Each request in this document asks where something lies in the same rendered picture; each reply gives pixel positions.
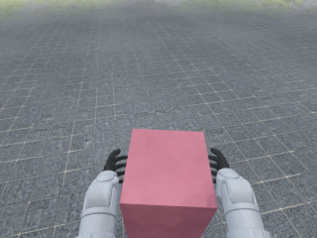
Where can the robot left forearm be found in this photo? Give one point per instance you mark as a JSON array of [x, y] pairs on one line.
[[99, 209]]

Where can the robot left hand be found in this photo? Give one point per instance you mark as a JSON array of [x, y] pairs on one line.
[[112, 160]]

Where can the robot right hand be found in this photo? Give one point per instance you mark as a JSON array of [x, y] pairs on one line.
[[220, 160]]

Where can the carton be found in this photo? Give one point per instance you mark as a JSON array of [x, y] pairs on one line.
[[167, 190]]

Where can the robot right forearm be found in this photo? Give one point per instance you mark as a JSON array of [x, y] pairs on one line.
[[243, 216]]

